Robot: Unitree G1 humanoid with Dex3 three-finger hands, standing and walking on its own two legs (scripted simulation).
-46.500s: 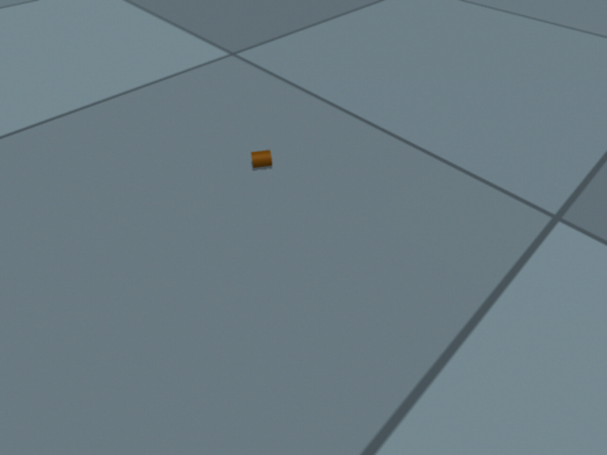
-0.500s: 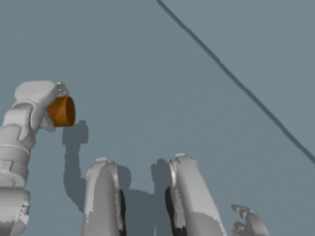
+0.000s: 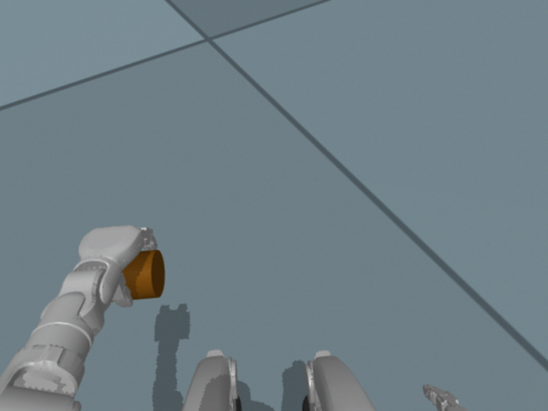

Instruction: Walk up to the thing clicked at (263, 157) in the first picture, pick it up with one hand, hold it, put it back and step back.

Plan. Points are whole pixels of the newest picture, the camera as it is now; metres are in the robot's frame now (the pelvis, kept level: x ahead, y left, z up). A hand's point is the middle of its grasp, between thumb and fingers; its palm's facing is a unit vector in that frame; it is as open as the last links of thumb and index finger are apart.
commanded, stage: lift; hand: left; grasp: from above
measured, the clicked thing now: (129, 275) +0.37 +0.25 -0.11
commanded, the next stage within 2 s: hold in 0.44 s
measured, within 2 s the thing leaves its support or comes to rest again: neither
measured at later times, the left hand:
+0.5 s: hand (113, 240) +0.37 +0.23 +0.02, palm faces -0.45 -0.04 -0.89, open 10.7 cm
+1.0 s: hand (104, 226) +0.37 +0.23 +0.06, palm faces -0.46 -0.02 -0.89, open 10.7 cm
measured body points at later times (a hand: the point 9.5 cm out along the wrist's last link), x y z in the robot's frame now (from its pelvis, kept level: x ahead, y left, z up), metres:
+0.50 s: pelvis +0.04 +0.00 +0.08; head +0.10 +0.00 +0.53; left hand +0.39 +0.23 +0.07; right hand +0.12 -0.26 -0.04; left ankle +0.08 +0.11 -0.61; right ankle +0.06 -0.14 -0.61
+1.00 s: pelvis +0.06 +0.00 +0.11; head +0.09 -0.01 +0.56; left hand +0.39 +0.23 +0.11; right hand +0.18 -0.26 -0.01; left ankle +0.08 +0.11 -0.61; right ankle +0.06 -0.14 -0.61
